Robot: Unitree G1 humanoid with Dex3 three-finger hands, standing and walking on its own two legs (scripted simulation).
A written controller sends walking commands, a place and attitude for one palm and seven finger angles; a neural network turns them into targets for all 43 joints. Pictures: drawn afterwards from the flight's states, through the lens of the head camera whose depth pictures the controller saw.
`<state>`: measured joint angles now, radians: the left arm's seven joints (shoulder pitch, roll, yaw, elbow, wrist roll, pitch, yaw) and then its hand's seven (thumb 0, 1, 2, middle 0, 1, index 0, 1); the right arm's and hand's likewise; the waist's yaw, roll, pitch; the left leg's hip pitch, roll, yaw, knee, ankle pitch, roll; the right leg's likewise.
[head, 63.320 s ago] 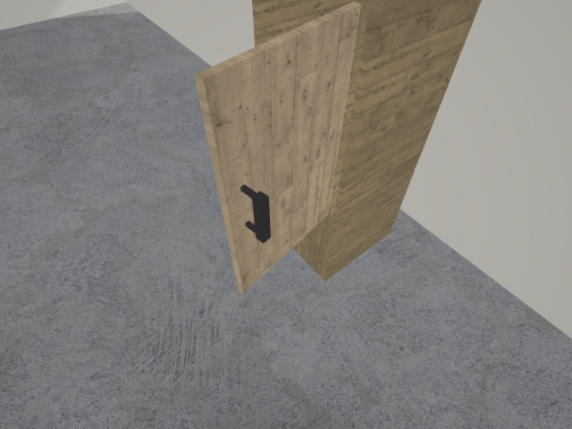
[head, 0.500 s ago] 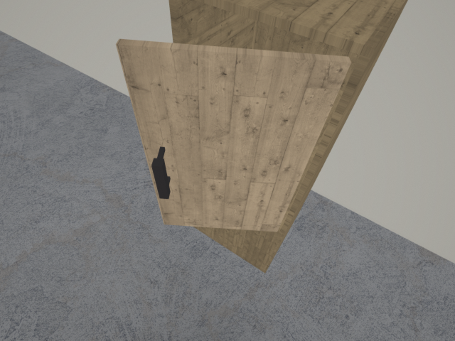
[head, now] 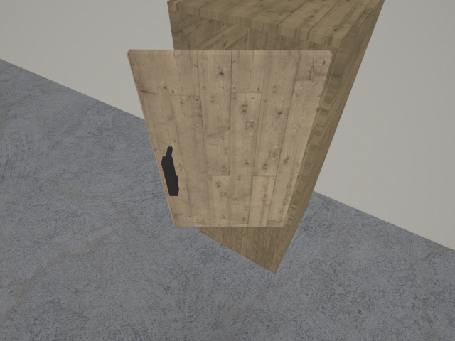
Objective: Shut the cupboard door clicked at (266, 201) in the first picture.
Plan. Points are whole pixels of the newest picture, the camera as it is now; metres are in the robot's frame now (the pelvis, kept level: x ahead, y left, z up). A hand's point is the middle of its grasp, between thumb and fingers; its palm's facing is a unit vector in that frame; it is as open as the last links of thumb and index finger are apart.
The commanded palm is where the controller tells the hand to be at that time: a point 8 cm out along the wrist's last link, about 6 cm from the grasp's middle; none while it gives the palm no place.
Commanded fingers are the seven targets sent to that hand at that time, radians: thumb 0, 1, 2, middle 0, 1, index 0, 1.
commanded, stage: come to a stop and stand still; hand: left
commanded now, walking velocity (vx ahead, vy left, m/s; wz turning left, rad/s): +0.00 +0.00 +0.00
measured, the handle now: (171, 171) +0.50 +0.17 -0.03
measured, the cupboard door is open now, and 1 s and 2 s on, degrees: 31 31 31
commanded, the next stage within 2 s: look again from close up in 0.26 s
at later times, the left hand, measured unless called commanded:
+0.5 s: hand out of the picture +0.00 +0.19 -0.17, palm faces -0.01 -0.97 -0.23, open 7.4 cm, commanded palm none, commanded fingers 0.00 0.90 0.90 -0.20 -0.30 -0.20 -0.30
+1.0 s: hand out of the picture +0.05 +0.18 -0.16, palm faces +0.01 -0.97 -0.25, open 7.4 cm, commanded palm none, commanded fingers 0.00 0.90 0.90 -0.20 -0.30 -0.20 -0.30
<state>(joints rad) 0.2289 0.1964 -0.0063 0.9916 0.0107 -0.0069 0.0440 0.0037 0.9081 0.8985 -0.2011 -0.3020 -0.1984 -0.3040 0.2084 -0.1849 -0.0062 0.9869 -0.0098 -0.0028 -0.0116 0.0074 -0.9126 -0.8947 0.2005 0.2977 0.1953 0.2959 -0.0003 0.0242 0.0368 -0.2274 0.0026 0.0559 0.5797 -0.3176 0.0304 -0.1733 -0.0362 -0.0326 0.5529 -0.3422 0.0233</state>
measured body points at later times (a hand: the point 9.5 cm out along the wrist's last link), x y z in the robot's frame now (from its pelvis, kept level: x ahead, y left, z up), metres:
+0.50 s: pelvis +0.00 -0.01 +0.01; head +0.02 +0.00 +0.46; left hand +0.00 +0.24 -0.15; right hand +0.00 -0.25 -0.15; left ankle +0.00 +0.10 -0.73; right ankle -0.03 -0.13 -0.73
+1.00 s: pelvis +0.01 -0.02 +0.01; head +0.03 -0.02 +0.46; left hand +0.05 +0.23 -0.14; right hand +0.07 -0.27 -0.14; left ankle +0.00 +0.10 -0.73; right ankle -0.03 -0.13 -0.73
